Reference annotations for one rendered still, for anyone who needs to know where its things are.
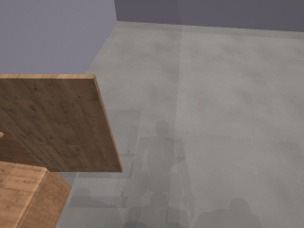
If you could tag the cupboard door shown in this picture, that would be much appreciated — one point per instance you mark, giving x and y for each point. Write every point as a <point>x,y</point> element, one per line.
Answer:
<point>61,120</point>

